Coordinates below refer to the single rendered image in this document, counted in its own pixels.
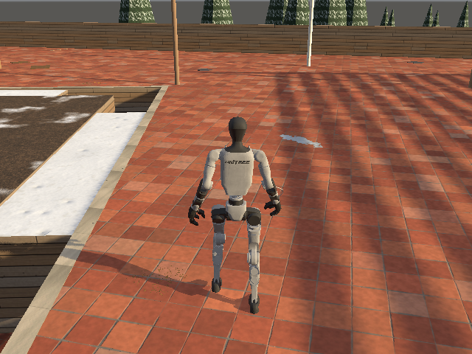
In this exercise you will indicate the left robot hand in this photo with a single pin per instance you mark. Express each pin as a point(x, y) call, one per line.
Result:
point(192, 215)

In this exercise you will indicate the robot left thigh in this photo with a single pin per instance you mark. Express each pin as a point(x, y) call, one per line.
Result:
point(218, 220)

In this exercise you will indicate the right robot foot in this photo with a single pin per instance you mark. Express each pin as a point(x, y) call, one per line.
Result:
point(254, 306)

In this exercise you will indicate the robot left forearm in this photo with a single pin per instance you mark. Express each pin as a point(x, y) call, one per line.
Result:
point(199, 197)

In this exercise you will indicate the right robot hand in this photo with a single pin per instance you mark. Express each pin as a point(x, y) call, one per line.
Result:
point(271, 205)

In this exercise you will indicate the right robot upper arm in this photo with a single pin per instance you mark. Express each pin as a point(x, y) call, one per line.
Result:
point(264, 168)

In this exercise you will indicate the robot right forearm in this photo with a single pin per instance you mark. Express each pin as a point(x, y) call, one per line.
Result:
point(272, 193)

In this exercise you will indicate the left robot upper arm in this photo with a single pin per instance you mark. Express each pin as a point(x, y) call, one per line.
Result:
point(209, 168)

